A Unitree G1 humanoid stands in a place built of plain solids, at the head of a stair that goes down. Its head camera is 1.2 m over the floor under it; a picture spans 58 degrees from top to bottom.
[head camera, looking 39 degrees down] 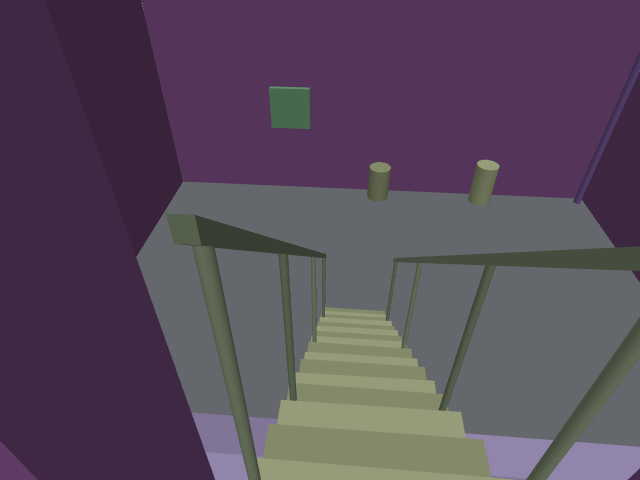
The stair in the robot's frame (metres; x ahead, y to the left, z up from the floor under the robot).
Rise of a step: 0.20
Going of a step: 0.22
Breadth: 0.81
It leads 5 degrees to the right of straight ahead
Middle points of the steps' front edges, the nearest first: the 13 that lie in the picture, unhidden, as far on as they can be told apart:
0.60 -0.19 -0.20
0.82 -0.21 -0.40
1.05 -0.23 -0.61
1.26 -0.24 -0.81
1.47 -0.26 -1.02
1.70 -0.28 -1.21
1.91 -0.30 -1.42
2.14 -0.31 -1.60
2.36 -0.33 -1.80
2.57 -0.35 -2.00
2.79 -0.37 -2.19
3.01 -0.38 -2.39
3.24 -0.40 -2.57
